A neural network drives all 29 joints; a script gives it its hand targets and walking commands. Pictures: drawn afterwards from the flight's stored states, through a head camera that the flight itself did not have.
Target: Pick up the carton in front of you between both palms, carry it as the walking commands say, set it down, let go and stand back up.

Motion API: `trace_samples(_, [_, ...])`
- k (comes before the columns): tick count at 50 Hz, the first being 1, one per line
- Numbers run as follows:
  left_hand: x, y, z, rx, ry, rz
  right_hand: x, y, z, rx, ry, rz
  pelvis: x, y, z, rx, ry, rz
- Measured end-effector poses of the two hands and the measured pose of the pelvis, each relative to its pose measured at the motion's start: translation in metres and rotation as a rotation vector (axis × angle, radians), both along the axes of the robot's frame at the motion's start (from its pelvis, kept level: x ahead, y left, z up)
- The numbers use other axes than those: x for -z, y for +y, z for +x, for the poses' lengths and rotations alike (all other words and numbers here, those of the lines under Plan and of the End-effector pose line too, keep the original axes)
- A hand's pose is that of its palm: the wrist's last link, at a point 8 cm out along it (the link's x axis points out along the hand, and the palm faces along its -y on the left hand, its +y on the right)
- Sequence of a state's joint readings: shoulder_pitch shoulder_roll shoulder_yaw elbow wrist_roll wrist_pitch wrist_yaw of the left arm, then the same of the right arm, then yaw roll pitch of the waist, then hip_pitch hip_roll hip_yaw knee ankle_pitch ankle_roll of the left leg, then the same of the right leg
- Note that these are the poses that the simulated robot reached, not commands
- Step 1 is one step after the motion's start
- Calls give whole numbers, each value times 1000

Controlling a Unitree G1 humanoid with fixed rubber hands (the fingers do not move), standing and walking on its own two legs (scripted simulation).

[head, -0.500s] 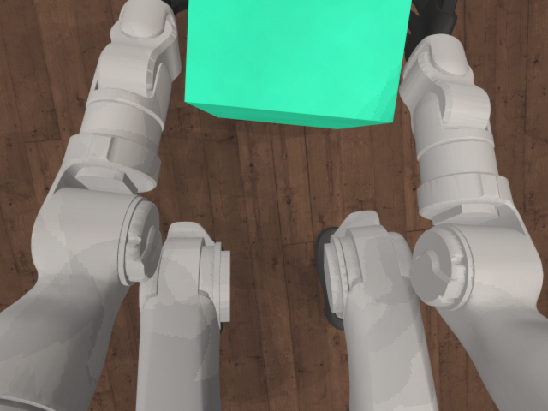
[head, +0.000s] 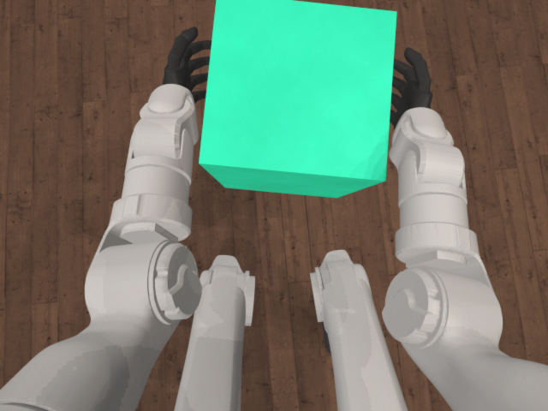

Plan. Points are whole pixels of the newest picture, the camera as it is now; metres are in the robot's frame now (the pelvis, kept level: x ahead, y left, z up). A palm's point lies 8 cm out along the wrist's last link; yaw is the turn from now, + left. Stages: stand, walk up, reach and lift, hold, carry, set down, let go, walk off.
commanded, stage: reach and lift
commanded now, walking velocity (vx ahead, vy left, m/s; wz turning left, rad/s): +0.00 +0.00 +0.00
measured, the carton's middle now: (291, 119) +0.51 -0.02 -0.13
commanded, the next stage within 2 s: none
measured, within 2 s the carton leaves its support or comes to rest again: neither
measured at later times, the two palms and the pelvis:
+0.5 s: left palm (116, 65) +0.47 +0.14 +0.10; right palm (487, 81) +0.45 -0.16 +0.10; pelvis +0.05 +0.00 +0.13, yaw +0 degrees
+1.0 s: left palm out of the picture +0.42 +0.14 +0.24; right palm out of the picture +0.41 -0.16 +0.25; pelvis +0.10 +0.00 +0.26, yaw +1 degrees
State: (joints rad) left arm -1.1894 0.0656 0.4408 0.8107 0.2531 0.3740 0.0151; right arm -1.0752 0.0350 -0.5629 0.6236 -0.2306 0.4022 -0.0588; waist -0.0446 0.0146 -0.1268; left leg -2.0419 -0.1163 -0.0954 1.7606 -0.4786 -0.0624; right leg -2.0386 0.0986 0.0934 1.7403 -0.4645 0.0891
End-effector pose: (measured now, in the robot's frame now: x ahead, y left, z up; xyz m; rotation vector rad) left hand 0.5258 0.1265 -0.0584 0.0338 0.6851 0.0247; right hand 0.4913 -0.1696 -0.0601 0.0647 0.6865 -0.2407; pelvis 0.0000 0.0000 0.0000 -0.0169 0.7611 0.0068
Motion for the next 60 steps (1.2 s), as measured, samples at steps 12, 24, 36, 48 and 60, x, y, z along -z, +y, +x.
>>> trace_samples(12, [-70,7,-24,-38,3,-17,-73,6,-14,-23,1,-1,-59,0,25,-3,-51,2])
trace_samples(24, [-149,9,-51,-64,7,-18,-151,8,-36,-34,4,7,-127,1,49,-1,-167,7])
trace_samples(36, [-220,13,-79,-95,5,-21,-223,11,-56,-58,2,9,-192,-2,73,-3,-319,14])
trace_samples(48, [-292,16,-104,-115,-1,-15,-294,13,-75,-83,-3,5,-250,-5,98,0,-511,18])
trace_samples(60, [-356,18,-127,-118,-29,11,-358,16,-91,-127,-27,-24,-282,-6,110,-3,-726,21])
